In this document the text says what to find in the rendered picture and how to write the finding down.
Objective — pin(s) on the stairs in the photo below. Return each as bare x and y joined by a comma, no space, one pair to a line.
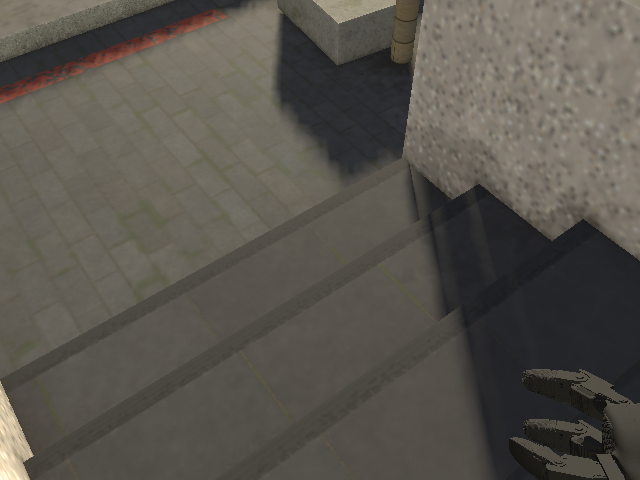
190,381

